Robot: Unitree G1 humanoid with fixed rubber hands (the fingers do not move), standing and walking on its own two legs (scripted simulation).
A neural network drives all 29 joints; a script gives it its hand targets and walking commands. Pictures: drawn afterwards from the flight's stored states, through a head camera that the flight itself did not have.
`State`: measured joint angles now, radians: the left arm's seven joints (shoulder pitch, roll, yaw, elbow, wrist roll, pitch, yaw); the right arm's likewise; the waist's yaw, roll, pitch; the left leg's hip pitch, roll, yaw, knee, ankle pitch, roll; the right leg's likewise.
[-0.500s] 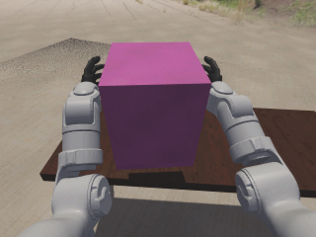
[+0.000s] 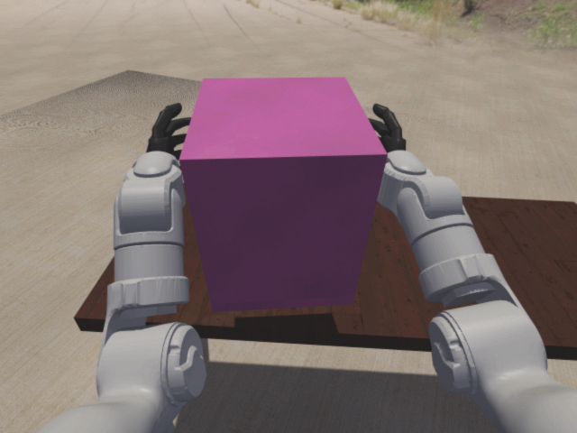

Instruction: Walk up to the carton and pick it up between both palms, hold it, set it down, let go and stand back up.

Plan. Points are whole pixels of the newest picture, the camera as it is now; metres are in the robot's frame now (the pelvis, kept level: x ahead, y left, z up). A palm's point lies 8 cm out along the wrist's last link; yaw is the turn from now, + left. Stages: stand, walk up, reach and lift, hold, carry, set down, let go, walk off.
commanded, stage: hold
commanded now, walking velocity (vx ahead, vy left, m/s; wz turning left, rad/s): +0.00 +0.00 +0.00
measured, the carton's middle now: (279, 193) +0.38 +0.00 +0.21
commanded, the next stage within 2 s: none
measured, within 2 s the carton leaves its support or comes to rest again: neither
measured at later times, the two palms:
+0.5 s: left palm (168, 162) +0.37 +0.15 +0.26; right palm (392, 161) +0.37 -0.14 +0.26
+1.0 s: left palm (166, 161) +0.37 +0.15 +0.27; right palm (391, 160) +0.37 -0.14 +0.26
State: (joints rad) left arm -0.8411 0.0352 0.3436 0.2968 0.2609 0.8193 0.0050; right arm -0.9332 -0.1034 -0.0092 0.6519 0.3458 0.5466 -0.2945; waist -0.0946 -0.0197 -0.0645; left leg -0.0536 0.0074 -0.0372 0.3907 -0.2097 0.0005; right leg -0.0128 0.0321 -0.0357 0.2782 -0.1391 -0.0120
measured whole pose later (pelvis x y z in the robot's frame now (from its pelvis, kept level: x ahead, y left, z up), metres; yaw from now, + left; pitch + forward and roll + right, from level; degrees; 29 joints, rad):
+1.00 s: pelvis +0.00 +0.00 +0.00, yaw +0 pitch -7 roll -1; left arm -0.85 0.04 0.34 0.32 0.26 0.81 0.00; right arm -0.95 -0.10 -0.01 0.67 0.34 0.54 -0.29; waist -0.10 -0.02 -0.07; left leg -0.06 0.01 -0.04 0.39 -0.21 0.00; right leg -0.02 0.03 -0.04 0.28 -0.14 -0.01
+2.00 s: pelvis +0.00 +0.00 +0.00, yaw +0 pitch -7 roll -1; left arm -0.85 0.04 0.35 0.31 0.26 0.81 0.00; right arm -0.94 -0.10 -0.01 0.66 0.34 0.55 -0.29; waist -0.10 -0.02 -0.07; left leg -0.06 0.01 -0.04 0.39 -0.21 0.00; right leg -0.01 0.03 -0.04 0.28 -0.14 -0.01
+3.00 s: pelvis +0.00 +0.00 +0.00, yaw +0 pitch -8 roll -1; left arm -0.94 0.04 0.39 0.44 0.30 0.64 -0.02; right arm -0.96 -0.04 -0.16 0.73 0.18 0.38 -0.23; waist -0.11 -0.03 -0.03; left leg -0.02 0.00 -0.04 0.35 -0.19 0.00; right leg 0.01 0.02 -0.03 0.26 -0.13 -0.01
